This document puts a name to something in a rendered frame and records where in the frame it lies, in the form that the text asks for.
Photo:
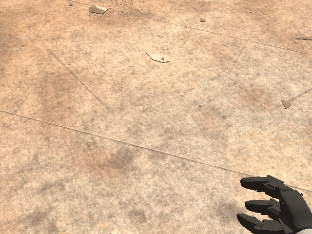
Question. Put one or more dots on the right robot hand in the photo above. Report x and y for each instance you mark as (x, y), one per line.
(289, 216)

